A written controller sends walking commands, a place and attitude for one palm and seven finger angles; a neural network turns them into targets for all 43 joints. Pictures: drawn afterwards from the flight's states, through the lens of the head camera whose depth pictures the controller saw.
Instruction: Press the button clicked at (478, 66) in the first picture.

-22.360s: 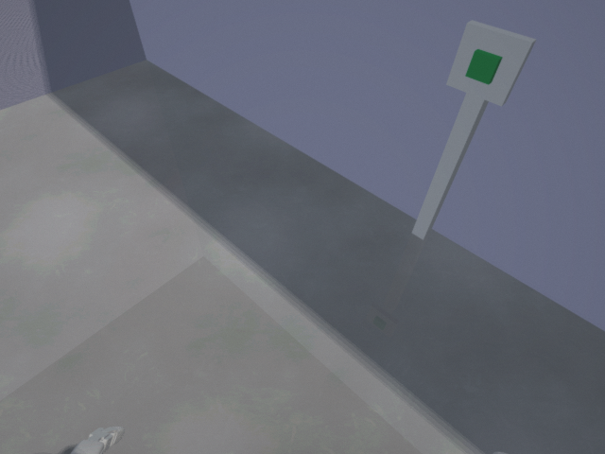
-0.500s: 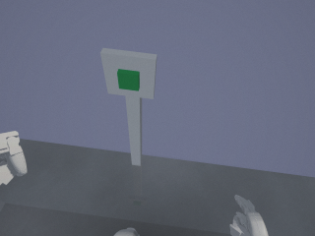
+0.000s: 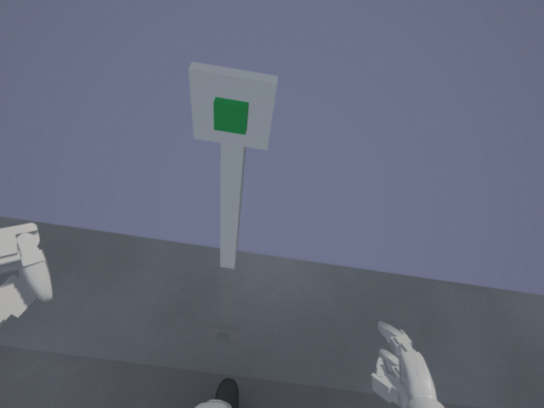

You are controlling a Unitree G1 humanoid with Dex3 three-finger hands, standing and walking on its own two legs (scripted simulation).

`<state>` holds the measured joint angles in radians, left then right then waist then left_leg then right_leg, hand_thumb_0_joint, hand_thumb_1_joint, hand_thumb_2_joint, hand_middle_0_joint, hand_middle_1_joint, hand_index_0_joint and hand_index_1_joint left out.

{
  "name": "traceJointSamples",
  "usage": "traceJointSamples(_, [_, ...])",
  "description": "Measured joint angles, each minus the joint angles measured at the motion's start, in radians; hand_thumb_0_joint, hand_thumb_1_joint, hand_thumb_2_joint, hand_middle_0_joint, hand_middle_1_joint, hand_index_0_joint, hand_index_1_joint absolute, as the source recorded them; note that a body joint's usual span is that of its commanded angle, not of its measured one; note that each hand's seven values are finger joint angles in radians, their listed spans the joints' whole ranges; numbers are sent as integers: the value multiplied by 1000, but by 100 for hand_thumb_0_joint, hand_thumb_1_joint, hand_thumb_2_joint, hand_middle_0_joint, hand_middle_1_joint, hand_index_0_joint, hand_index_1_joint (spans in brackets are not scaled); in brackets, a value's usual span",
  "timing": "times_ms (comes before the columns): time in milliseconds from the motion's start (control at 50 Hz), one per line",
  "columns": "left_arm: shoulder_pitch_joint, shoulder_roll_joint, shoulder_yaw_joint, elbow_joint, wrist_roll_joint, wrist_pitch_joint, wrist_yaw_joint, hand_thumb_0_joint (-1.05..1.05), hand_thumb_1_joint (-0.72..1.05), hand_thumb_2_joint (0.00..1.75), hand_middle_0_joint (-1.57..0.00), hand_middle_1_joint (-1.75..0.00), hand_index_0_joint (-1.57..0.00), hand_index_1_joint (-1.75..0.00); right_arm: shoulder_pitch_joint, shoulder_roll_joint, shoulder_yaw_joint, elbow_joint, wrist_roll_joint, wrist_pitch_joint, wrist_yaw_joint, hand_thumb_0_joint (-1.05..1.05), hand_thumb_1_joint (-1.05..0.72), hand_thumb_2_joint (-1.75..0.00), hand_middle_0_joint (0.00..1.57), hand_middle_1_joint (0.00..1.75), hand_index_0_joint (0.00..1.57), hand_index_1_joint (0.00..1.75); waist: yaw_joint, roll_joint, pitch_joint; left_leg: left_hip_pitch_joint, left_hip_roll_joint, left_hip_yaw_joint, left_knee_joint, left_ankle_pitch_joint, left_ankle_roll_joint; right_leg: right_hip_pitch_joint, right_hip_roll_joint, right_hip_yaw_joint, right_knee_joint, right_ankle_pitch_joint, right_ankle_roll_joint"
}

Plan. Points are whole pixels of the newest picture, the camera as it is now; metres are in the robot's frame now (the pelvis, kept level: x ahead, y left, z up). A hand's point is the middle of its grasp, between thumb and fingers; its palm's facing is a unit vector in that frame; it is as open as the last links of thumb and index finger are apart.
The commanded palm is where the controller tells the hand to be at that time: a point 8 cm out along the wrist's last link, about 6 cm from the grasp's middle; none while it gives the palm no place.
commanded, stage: stop stepping back and stand still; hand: left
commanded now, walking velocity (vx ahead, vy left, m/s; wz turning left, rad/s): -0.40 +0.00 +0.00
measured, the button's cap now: (231, 115) +0.67 +0.17 +0.02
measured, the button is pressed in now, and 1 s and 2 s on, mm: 0 0 0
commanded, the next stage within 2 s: let the arm hang, fingers relaxed in 1.22 s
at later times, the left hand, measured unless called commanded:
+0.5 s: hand out of the picture +0.07 +0.29 +0.16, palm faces +0.47 -0.83 -0.31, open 3.1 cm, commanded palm +0.02 +0.31 +0.18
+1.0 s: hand out of the picture +0.02 +0.26 +0.17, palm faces +0.43 -0.83 -0.36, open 3.1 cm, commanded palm -0.03 +0.30 +0.18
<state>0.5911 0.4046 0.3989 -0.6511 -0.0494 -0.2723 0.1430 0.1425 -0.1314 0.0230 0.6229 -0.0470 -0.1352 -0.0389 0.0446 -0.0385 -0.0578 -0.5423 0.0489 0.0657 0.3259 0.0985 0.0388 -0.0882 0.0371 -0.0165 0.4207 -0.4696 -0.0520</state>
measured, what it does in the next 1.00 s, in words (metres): walks backwards: right foot, then left foot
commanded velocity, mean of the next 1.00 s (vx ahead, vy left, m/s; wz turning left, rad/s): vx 0.16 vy -0.02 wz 0.00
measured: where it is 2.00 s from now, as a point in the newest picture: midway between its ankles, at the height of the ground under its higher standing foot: outside the picture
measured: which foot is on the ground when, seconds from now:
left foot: down 0.00-0.26, up 0.28-0.44, down 0.46-0.72, up 0.74-0.98, down 1.00-1.00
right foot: up 0.00-0.00, down 0.02-0.46, up 0.48-0.72, down 0.74-1.00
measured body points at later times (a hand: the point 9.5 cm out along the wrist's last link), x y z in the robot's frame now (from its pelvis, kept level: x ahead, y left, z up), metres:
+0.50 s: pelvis -0.11 +0.03 -0.01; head -0.12 +0.08 +0.44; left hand +0.04 +0.33 +0.18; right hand +0.03 -0.23 -0.07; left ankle -0.09 +0.15 -0.73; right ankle -0.12 -0.12 -0.72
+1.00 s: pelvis -0.16 +0.02 +0.00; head -0.18 +0.03 +0.45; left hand -0.01 +0.30 +0.19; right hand -0.01 -0.24 -0.07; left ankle -0.14 +0.15 -0.73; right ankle -0.11 -0.07 -0.73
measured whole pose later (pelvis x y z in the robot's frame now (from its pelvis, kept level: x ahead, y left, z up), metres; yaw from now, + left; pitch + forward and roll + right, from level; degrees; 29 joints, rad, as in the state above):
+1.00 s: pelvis -0.16 +0.02 +0.00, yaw +1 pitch +0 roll +0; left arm 0.60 0.31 0.31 -0.56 0.00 -0.19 0.16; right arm 0.29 -0.26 -0.01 0.66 -0.03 -0.12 -0.11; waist 0.01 -0.03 -0.07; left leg -0.29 0.05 0.07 0.58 -0.36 0.03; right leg -0.32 -0.03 -0.14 0.53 -0.21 -0.05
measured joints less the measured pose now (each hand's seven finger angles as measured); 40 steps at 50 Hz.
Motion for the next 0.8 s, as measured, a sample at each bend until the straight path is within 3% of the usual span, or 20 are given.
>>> traceJointSamples(20, [-7, 10, 1, -10, -2, -4, -1, 1, 89, 89, -131, -150, -131, -150, -22, 2, 7, -6, 0, 2, 1, 1, -90, -90, 21, 30, 21, 30, 12, -26, 15, -29, -6, 25, 39, -13, -12, 8, -30, 21, -59, 59, -5])
traceJointSamples(60, [-34, 1, -37, -4, 3, -9, -15, 1, 89, 89, -131, -150, -131, -150, -49, -13, 11, 20, -1, 11, -7, 1, -90, -90, 21, 30, 21, 30, 13, 11, 53, -57, 9, -10, 155, -124, -34, -1, -11, 35, -26, 96, 66])
traceJointSamples(100, [-32, 25, -44, -21, 6, -5, -26, 1, 89, 89, -131, -150, -131, -150, -26, -14, 15, 39, 5, 14, -20, 1, -90, -90, 21, 30, 21, 30, -6, 9, 58, -39, -8, -34, 193, -183, -47, 6, -14, 46, 23, 73, 99])
traceJointSamples(120, [-28, 40, -36, -38, 6, 1, -31, 1, 89, 89, -131, -150, -131, -150, -5, -17, 15, 36, 11, 15, -25, 1, -90, -90, 21, 30, 21, 30, -18, 6, 55, -20, -14, -38, 184, -135, -39, 7, -17, 48, 59, 51, 104])
traceJointSamples(140, [-25, 53, -24, -53, 3, 10, -35, 1, 89, 89, -131, -150, -131, -150, 16, -23, 12, 27, 16, 16, -29, 1, -90, -90, 21, 30, 21, 30, -32, 12, 50, -4, -17, -43, 169, -47, -17, 4, -14, 45, 101, 27, 101])
traceJointSamples(180, [-42, 77, 4, -47, -6, 27, -38, 1, 89, 89, -131, -150, -131, -150, 36, -21, -2, 23, 24, 17, -36, 1, -90, -90, 21, 30, 21, 30, -67, -2, 51, 17, -39, -42, 152, -19, 28, -29, -15, 41, 195, -67, 72])
traceJointSamples(200, [-53, 83, 15, -30, -10, 33, -36, 1, 89, 89, -131, -150, -131, -150, 41, -21, -4, 19, 26, 19, -39, 1, -90, -90, 21, 30, 21, 30, -85, -5, 56, 31, -50, -47, 125, -20, 22, -50, -4, 38, 233, -107, 54])
traceJointSamples(240, [-60, 85, 33, 13, -19, 53, -31, 1, 89, 89, -131, -150, -131, -150, 50, -27, -8, 8, 24, 27, -40, 1, -90, -90, 21, 30, 21, 30, -121, 5, 67, 50, -62, -64, 62, -47, -29, -72, 29, 19, 233, -130, 16])
traceJointSamples(280, [-29, 93, 38, 36, -20, 71, -31, 1, 89, 89, -130, -150, -131, -150, 77, -43, -16, -5, 28, 41, -34, 1, -90, -90, 21, 30, 20, 30, -151, 21, 66, 2, -71, -65, 161, -230, -74, -63, 27, -6, 172, -40, -4])
traceJointSamples(320, [60, 87, 53, 10, -20, 83, -33, 1, 89, 89, -130, -150, -131, -150, 109, -56, -22, 17, 36, 67, -25, 1, -90, -90, 21, 30, 20, 30, -111, -11, 25, -88, -97, -69, 523, -344, -86, -93, -17, 3, 145, 81, 7])
traceJointSamples(360, [138, 60, 68, -23, -16, 86, -36, 1, 89, 89, -130, -150, -131, -150, 142, -61, -30, 52, 40, 87, -21, 1, -90, -90, 21, 30, 20, 30, -59, -43, -29, -96, -81, -60, 724, -367, -82, -124, -49, 18, 124, 112, 27])
traceJointSamples(380, [157, 45, 70, -29, -8, 80, -32, 1, 89, 89, -131, -150, -131, -150, 159, -62, -29, 63, 38, 89, -23, 1, -90, -90, 21, 30, 20, 30, -37, -58, -51, -58, -58, -48, 710, -383, -75, -134, -69, 8, 106, 120, 33])
traceJointSamples(420, [146, 4, 50, -20, 11, 67, -12, 1, 89, 89, -131, -150, -131, -150, 181, -74, -28, 69, 34, 65, -37, 1, -90, -90, 21, 30, 20, 30, -6, -64, -68, 67, -16, -43, 537, -406, -52, -153, -94, -23, 92, 153, 41])
traceJointSamples(460, [74, -42, 5, 7, 26, 63, 7, 1, 89, 89, -131, -150, -131, -150, 186, -106, -34, 60, 31, 17, -54, 1, -90, -90, 21, 30, 20, 30, -12, -25, -49, 200, 14, -63, 302, -410, -50, -183, -93, -54, 147, 146, 72])
traceJointSamples(500, [-46, -63, -34, 70, 42, 74, 22, 1, 89, 89, -131, -150, -132, -150, 147, -93, -41, 72, 31, -4, -64, 1, -90, -90, 21, 30, 20, 30, -21, -48, 3, 193, -26, -64, 306, -416, -50, -233, -110, -25, 267, 67, 72])
traceJointSamples(560, [-127, -54, -41, 108, 47, 100, 24, 1, 89, 89, -131, -150, -132, -150, 89, -43, -21, 58, 25, -26, -48, 1, -90, -90, 20, 30, 20, 30, -46, -61, 55, 219, -34, -55, 273, -355, -34, -312, -69, -7, 444, -8, 61])
traceJointSamples(620, [-70, -3, -25, 33, 37, 95, 12, 2, 89, 89, -131, -150, -131, -150, 74, 12, 13, 17, 27, -44, -13, 1, -90, -90, 21, 30, 20, 30, -88, -59, 59, 244, -18, -56, 212, -307, -42, -350, -37, -39, 476, 29, 58])
traceJointSamples(680, [45, 39, -10, -37, 31, 62, 3, 2, 89, 89, -131, -150, -131, -150, 88, 33, 35, -21, 24, -30, 4, 1, -90, -90, 21, 30, 21, 30, -97, -29, 32, 247, 7, -46, 191, -297, -48, -306, -27, -92, 351, 49, 47])
traceJointSamples(740, [94, 87, 13, -35, 37, 54, 1, 1, 89, 89, -130, -150, -131, -150, 104, 22, 29, -46, 25, 15, -3, 1, -90, -90, 21, 30, 21, 30, -82, 0, -2, 151, 7, -45, 359, -475, -43, -224, -28, -94, 184, 8, -6])
traceJointSamples(800, [38, 57, 9, 41, 31, 60, -14, 1, 89, 89, -131, -150, -131, -150, 67, -22, 9, 18, 23, 60, -12, 1, -90, -90, 21, 30, 21, 30, -38, 13, 21, 13, -19, -64, 702, -504, -46, -247, -45, -98, 178, 233, -30])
